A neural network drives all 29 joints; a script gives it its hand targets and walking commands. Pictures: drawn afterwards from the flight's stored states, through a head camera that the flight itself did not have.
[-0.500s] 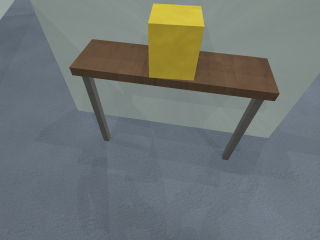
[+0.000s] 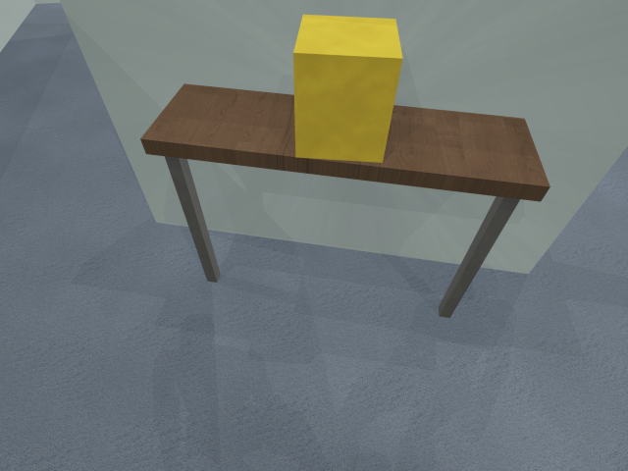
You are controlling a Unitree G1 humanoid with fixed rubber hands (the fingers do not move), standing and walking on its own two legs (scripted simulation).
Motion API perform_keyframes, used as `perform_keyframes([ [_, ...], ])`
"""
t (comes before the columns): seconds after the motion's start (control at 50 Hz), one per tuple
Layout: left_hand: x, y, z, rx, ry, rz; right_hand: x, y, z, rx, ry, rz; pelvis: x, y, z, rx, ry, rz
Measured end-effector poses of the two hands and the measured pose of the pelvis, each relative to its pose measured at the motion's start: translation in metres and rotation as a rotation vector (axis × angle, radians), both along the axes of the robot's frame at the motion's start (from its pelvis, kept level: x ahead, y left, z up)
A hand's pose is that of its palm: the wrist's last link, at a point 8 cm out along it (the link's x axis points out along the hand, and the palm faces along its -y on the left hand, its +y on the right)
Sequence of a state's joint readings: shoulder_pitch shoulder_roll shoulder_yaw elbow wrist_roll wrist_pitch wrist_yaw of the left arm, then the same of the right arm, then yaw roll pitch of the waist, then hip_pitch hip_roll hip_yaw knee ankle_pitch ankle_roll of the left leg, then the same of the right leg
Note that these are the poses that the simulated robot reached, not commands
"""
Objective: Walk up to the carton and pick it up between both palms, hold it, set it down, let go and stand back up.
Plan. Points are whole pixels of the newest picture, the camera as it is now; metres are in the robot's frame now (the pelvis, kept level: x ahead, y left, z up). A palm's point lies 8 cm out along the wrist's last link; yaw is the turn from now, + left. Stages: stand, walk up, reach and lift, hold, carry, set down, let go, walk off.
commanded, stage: stand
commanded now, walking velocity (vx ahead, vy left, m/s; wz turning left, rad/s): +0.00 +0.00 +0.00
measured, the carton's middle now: (343, 90) +0.89 -0.08 +0.03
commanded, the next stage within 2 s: none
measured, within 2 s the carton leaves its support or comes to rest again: neither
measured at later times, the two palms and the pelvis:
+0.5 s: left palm out of the picture -0.03 +0.20 -0.15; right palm out of the picture -0.03 -0.19 -0.15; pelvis +0.00 +0.01 +0.00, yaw +0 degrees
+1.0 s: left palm out of the picture -0.03 +0.21 -0.15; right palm out of the picture -0.04 -0.18 -0.15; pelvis +0.00 +0.02 +0.00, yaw +0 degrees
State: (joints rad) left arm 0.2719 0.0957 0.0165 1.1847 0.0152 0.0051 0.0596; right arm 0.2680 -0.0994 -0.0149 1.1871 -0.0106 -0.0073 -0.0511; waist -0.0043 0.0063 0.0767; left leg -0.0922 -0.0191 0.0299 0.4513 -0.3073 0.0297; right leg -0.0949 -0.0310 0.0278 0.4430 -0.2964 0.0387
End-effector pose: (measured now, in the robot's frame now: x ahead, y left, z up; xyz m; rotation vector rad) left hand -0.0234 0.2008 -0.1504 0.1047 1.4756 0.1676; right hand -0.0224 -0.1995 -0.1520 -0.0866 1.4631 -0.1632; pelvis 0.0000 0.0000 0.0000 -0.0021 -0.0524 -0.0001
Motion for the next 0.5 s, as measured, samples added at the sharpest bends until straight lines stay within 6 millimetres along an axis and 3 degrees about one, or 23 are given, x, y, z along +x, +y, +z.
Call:
perform_keyframes([
  [0.5,-0.010,0.003,-0.002,-0.021,0.027,-0.003,-0.009,0.013,0.001,0.005,0.007,-0.001,-0.002,0.010,0.000,0.003,0.006,-0.005],
])
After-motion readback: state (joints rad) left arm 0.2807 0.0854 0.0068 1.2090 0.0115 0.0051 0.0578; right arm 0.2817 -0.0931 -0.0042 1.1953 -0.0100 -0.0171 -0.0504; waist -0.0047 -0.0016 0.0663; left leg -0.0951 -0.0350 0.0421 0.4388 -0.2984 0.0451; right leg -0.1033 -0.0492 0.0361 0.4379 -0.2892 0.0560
